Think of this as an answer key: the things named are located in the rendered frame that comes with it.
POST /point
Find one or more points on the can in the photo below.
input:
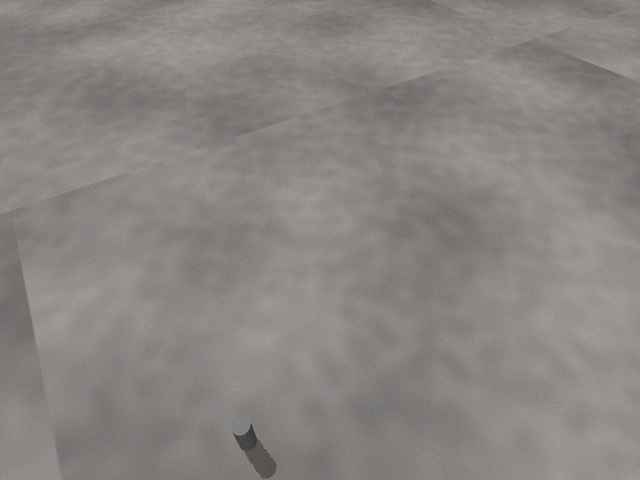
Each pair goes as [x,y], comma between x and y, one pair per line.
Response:
[243,432]

